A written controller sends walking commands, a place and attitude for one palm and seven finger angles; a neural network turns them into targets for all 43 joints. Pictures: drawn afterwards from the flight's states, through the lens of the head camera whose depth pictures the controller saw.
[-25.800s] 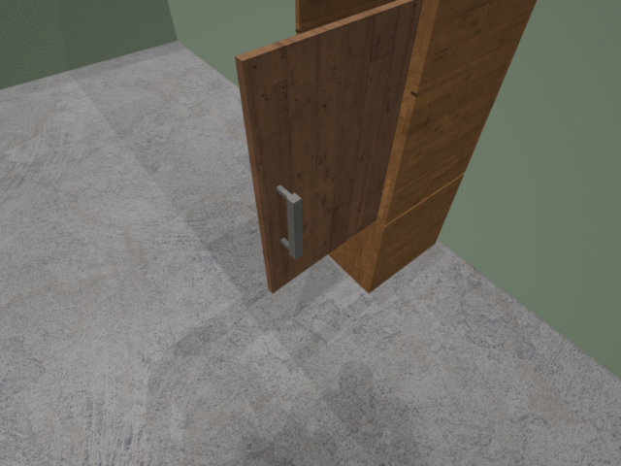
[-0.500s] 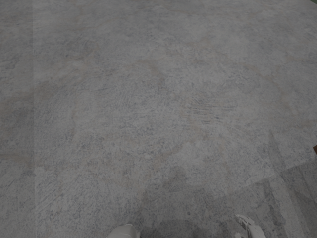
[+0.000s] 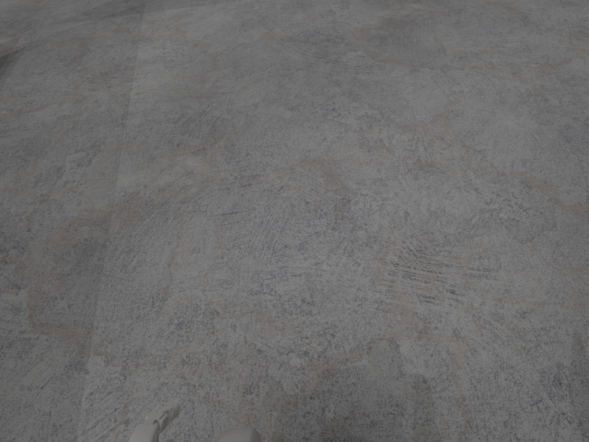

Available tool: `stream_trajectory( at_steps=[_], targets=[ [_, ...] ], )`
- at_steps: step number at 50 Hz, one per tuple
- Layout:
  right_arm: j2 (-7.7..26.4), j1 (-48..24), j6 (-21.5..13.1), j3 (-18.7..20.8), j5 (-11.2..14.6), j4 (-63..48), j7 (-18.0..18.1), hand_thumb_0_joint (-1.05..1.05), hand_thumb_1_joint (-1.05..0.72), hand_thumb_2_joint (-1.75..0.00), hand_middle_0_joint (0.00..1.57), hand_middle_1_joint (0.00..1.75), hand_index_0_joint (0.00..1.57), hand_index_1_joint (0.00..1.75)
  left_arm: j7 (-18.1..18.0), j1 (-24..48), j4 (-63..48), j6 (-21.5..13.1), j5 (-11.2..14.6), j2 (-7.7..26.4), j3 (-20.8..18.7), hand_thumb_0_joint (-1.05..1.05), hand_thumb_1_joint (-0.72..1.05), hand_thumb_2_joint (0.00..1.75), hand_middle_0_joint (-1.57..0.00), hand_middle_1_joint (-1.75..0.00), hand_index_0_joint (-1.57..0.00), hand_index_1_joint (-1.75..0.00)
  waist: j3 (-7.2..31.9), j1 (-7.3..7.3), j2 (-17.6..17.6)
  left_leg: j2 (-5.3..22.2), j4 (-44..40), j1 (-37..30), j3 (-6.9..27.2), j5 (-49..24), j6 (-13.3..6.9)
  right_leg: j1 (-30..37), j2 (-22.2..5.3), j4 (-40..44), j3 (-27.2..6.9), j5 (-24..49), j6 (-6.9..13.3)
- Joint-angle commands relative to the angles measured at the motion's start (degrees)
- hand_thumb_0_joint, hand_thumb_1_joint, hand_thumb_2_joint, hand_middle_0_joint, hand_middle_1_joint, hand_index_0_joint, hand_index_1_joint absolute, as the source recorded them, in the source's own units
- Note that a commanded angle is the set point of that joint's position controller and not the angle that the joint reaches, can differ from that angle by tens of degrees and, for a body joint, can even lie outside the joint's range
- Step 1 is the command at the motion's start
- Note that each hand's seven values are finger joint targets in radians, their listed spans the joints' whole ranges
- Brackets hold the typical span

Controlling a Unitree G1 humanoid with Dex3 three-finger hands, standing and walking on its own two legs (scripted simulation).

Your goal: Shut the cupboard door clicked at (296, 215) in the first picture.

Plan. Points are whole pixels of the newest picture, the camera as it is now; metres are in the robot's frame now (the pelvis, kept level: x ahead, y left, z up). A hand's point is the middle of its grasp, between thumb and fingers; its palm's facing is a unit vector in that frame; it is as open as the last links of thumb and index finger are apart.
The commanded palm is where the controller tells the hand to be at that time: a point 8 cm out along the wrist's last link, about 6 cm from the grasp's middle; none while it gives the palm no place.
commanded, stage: walk to a spot facing it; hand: left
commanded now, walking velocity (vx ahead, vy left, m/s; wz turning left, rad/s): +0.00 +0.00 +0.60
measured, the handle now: out of the picture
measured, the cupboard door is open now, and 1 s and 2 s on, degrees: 70 70 70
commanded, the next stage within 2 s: turn to face it in 0.18 s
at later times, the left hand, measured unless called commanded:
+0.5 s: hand out of the picture +0.09 +0.24 -0.18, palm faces +0.24 -0.94 -0.22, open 7.4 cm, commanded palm none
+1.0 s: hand (181, 381) +0.24 +0.21 -0.16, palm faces -0.10 -0.97 -0.23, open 7.4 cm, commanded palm none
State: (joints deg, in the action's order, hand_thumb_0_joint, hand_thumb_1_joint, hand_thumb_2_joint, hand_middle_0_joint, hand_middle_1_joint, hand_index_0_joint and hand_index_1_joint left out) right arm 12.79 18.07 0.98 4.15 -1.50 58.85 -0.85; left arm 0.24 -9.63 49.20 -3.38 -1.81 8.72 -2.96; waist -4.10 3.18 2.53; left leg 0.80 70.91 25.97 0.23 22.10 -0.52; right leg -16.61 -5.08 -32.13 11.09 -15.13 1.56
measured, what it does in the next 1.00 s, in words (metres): walks ahead: left foot, then right foot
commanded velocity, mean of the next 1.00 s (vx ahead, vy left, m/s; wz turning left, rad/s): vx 0.00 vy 0.00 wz -0.30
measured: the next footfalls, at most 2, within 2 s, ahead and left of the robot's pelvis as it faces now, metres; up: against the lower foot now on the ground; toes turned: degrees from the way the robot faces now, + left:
left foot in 0.30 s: +0.19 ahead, +0.13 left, +0.00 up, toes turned +16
right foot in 0.76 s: +0.17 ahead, -0.10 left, +0.00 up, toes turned -5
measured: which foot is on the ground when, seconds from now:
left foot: up 0.00-0.28, down 0.30-0.76, up 0.78-1.00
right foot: down 0.00-0.30, up 0.32-0.74, down 0.76-1.00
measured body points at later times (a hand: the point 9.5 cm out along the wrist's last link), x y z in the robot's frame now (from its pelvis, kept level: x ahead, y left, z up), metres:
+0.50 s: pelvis +0.11 +0.04 +0.00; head +0.14 +0.06 +0.45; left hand +0.08 +0.29 -0.16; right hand +0.31 -0.16 -0.12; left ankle +0.15 +0.12 -0.73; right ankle +0.11 -0.12 -0.67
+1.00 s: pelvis +0.16 +0.02 +0.00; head +0.21 +0.01 +0.45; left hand +0.25 +0.26 -0.14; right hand +0.19 -0.26 -0.14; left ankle +0.17 +0.15 -0.69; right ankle +0.13 -0.09 -0.73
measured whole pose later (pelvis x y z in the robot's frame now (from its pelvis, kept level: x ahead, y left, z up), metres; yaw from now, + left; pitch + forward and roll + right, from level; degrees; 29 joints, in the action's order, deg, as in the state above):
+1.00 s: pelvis +0.16 +0.02 +0.00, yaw -9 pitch +2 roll +0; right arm 14.3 10.3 3.4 3.8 -0.9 53.8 1.5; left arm -0.1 -13.5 52.6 2.1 -1.7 11.0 -4.3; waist -4.1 -0.3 0.2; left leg 2.5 53.3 25.9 -1.5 25.1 4.2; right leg -13.7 1.8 -28.9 -3.2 -16.6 1.0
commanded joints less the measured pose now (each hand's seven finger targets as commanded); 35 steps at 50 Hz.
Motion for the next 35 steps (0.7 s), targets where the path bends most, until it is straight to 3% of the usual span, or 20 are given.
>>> stream_trajectory(
  at_steps=[1, 3, 6, 10, 12, 13, 14, 15, 16, 17, 18, 19, 20, 22, 24, 27, 29, 33, 35],
  targets=[
    [-0.2, -2.79, -0.41, -0.23, 0.12, -6.05, -0.86, 0.0, -0.9, -0.9, 0.2, 0.3, 0.2, 0.3, -1.37, -7.79, 0.36, -0.92, 0.26, 8.4, -2.05, 0.0, 0.9, 0.9, -0.2, -0.3, -0.2, -0.3, 4.25, -2.3, -11.0, 3.16, -3.23, 9.32, -0.81, -3.22, 1.8, 10.3, -15.24, 14.09, -4.35, 36.03, 3.41],
    [-0.72, -4.72, 0.12, -0.56, 0.03, -6.95, -1.21, 0.0, -0.9, -0.9, 0.2, 0.3, 0.2, 0.3, -1.51, -8.85, 1.31, -0.75, 0.44, 8.5, -1.93, 0.0, 0.9, 0.9, -0.2, -0.3, -0.2, -0.3, 4.72, -2.38, -10.68, 2.95, -8.25, 9.28, -2.82, -5.19, 2.07, 12.32, -14.5, 13.58, -1.19, 39.72, 2.72],
    [-0.63, -8.58, 0.45, -0.86, 0.05, -9.08, -1.72, 0.0, -0.9, -0.9, 0.2, 0.3, 0.2, 0.3, -1.71, -8.89, 1.4, -0.28, 0.32, 9.28, -2.24, 0.0, 0.9, 0.9, -0.2, -0.3, -0.2, -0.3, 3.45, -2.71, -10.84, 3.11, -18.04, 7.76, -4.93, -6.51, 1.76, 13.23, -15.09, 12.92, 1.47, 38.56, 2.78],
    [1.26, -12.95, 0.25, -1.02, 0.12, -12.1, -2.02, 0.0, -0.9, -0.9, 0.2, 0.3, 0.2, 0.3, -1.64, -9.28, 1.3, 0.71, 0.06, 12.04, -2.78, 0.0, 0.9, 0.9, -0.2, -0.3, -0.2, -0.3, 3.27, -3.79, -11.17, 1.82, -28.19, 3.71, -6.77, -5.01, 0.48, 15.6, -17.09, 8.36, 1.34, 39.17, 2.98],
    [3.38, -10.84, 0.05, -0.69, 0.01, -12.85, -1.76, 0.0, -0.9, -0.9, 0.2, 0.3, 0.2, 0.3, -1.55, -8.32, 0.31, 1.1, 0.27, 14.21, -3.4, 0.0, 0.9, 0.9, -0.2, -0.3, -0.2, -0.3, 5.23, -2.24, -11.17, -0.49, -33.06, -3.7, -8.01, -6.57, -0.62, 14.46, -17.15, 1.96, 3.0, 41.7, 2.17],
    [5.29, -7.27, -0.04, -0.2, -0.21, -12.21, -1.59, 0.0, -0.9, -0.9, 0.2, 0.3, 0.2, 0.3, -1.48, -7.75, -0.13, 1.42, 0.48, 14.98, -3.62, 0.0, 0.9, 0.9, -0.2, -0.3, -0.2, -0.3, 6.9, -0.04, -10.01, -1.49, -37.17, -11.15, -8.12, -10.7, -1.05, 11.1, -16.21, -4.83, 4.52, 38.51, 0.72],
    [9.14, -1.83, -0.51, 0.7, -0.54, -11.13, -1.27, 0.0, -0.9, -0.9, 0.2, 0.3, 0.2, 0.3, -1.38, -8.11, -0.87, 1.76, 0.76, 13.89, -3.33, 0.0, 0.9, 0.9, -0.2, -0.3, -0.2, -0.3, 11.48, 2.47, -1.76, 3.69, -41.48, -23.72, -1.36, -26.08, -3.34, 2.31, -12.89, -16.83, 5.34, 24.56, -2.03],
    [15.89, 2.67, -1.03, 1.9, -0.8, -10.52, -0.61, 0.0, -0.9, -0.9, 0.2, 0.3, 0.2, 0.3, -1.13, -9.51, -2.53, 2.17, 1.45, 9.2, -1.78, 0.0, 0.9, 0.9, -0.2, -0.3, -0.2, -0.3, 15.55, 3.24, 16.56, 22.44, -44.44, -33.75, 22.09, -53.39, -12.19, -14.32, -2.38, -33.73, 3.07, -22.32, -6.05],
    [16.9, 4.47, -0.69, 1.16, 0.14, -9.85, 0.26, 0.0, -0.9, -0.9, 0.2, 0.3, 0.2, 0.3, -2.07, -7.66, -3.79, 2.78, 1.02, 9.95, -1.1, 0.0, 0.9, 0.9, -0.2, -0.3, -0.2, -0.3, 17.67, 3.58, 7.26, 25.63, -45.16, -31.2, 21.22, -54.13, -15.43, -13.23, -1.3, -37.42, -6.87, -26.12, -4.25],
    [15.46, 0.18, -1.08, 0.58, 0.25, -10.99, 1.44, 0.0, -0.9, -0.9, 0.2, 0.3, 0.2, 0.3, -2.62, -8.58, -2.3, 3.3, 1.17, 8.45, -1.11, 0.0, 0.9, 0.9, -0.2, -0.3, -0.2, -0.3, 18.39, 1.11, 6.65, 24.43, -46.41, -29.57, 19.83, -47.33, -13.7, -14.67, -1.14, -38.79, -9.98, -22.4, -4.31],
    [13.21, -4.24, -1.2, -0.12, 0.24, -11.93, 2.07, 0.0, -0.9, -0.9, 0.2, 0.3, 0.2, 0.3, -2.63, -8.67, -0.59, 3.74, 1.07, 8.1, -0.82, 0.0, 0.9, 0.9, -0.2, -0.3, -0.2, -0.3, 15.45, 0.02, 8.55, 22.56, -48.37, -24.28, 16.69, -37.78, -11.98, -14.24, -1.82, -37.79, -11.86, -19.24, -4.4],
    [10.05, -7.17, -1.3, -1.12, 0.11, -12.13, 2.36, 0.0, -0.9, -0.9, 0.2, 0.3, 0.2, 0.3, -2.25, -8.21, 0.83, 4.15, 0.87, 8.11, -0.8, 0.0, 0.9, 0.9, -0.2, -0.3, -0.2, -0.3, 11.23, -1.02, 6.71, 20.06, -50.81, -18.79, 13.44, -29.78, -10.46, -12.42, -1.92, -35.76, -12.6, -15.4, -4.18],
    [8.01, -9.56, -1.61, -1.97, 0.07, -11.78, 2.58, 0.0, -0.9, -0.9, 0.2, 0.3, 0.2, 0.3, -1.78, -9.36, 2.43, 4.46, 0.71, 7.49, -0.53, 0.0, 0.9, 0.9, -0.2, -0.3, -0.2, -0.3, 8.63, -2.77, 5.09, 17.92, -52.69, -15.35, 9.73, -23.97, -9.25, -10.38, -1.88, -33.19, -12.59, -11.99, -3.99],
    [6.88, -10.98, -1.82, -2.51, 0.09, -10.7, 2.61, 0.0, -0.9, -0.9, 0.2, 0.3, 0.2, 0.3, -1.29, -11.36, 4.49, 5.22, 0.48, 6.34, -0.32, 0.0, 0.9, 0.9, -0.2, -0.3, -0.2, -0.3, 5.83, -4.01, 3.92, 16.28, -56.06, -9.98, 5.54, -15.82, -7.75, -6.23, -1.04, -27.06, -12.38, -9.33, -3.53],
    [7.2, -11.47, -1.22, -2.24, 0.05, -9.8, 2.6, 0.0, -0.9, -0.9, 0.2, 0.3, 0.2, 0.3, -0.94, -11.73, 4.95, 6.11, 0.36, 6.02, -0.59, 0.0, 0.9, 0.9, -0.2, -0.3, -0.2, -0.3, 4.14, -4.28, 2.42, 17.06, -57.89, -8.42, 4.33, -8.76, -7.63, -5.48, 0.1, -23.64, -11.2, -9.0, -3.42],
    [7.97, -11.09, -0.47, -1.26, -0.04, -8.82, 2.55, 0.0, -0.9, -0.9, 0.2, 0.3, 0.2, 0.3, -0.29, -10.37, 3.97, 6.49, 0.14, 5.86, -1.26, 0.0, 0.9, 0.9, -0.2, -0.3, -0.2, -0.3, 3.46, -3.85, 2.99, 18.04, -57.64, -8.75, 2.27, -4.46, -8.01, -5.54, 1.54, -20.04, -9.14, -8.4, -3.35],
    [8.23, -10.46, -0.18, -0.64, -0.09, -8.36, 2.55, 0.0, -0.9, -0.9, 0.2, 0.3, 0.2, 0.3, 0.03, -9.01, 2.93, 6.5, 0.12, 5.57, -1.7, 0.0, 0.9, 0.9, -0.2, -0.3, -0.2, -0.3, 3.25, -3.39, 3.67, 18.67, -56.53, -10.66, 1.06, -5.18, -8.15, -6.49, 2.07, -17.74, -8.0, -8.12, -3.44],
    [8.08, -8.2, -0.14, 0.66, -0.11, -7.32, 2.6, 0.0, -0.9, -0.9, 0.2, 0.3, 0.2, 0.3, 0.41, -7.28, 1.49, 5.9, 0.11, 4.75, -2.16, 0.0, 0.9, 0.9, -0.2, -0.3, -0.2, -0.3, 5.37, -2.71, 5.17, 19.55, -51.19, -14.96, -1.99, -13.71, -7.81, -4.22, 3.31, -9.6, -6.02, -6.51, -3.28],
    [8.2, -7.91, -0.08, 1.05, 0.25, -7.1, 2.53, 0.0, -0.9, -0.9, 0.2, 0.3, 0.2, 0.3, 0.48, -8.8, 1.45, 5.55, 0.1, 5.52, -2.62, 0.0, 0.9, 0.9, -0.2, -0.3, -0.2, -0.3, 5.93, -3.83, 4.52, 18.68, -45.9, -13.63, -4.85, -17.51, -5.86, 0.57, 3.82, -1.63, -5.78, 0.46, -2.72]
  ],
)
